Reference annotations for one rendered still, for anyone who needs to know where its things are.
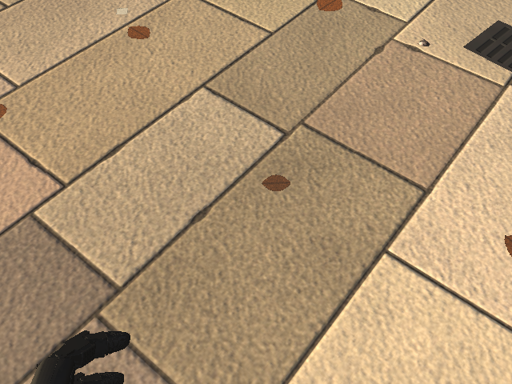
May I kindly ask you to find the robot left hand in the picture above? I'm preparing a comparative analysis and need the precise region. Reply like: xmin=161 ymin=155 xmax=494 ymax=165
xmin=31 ymin=330 xmax=130 ymax=384

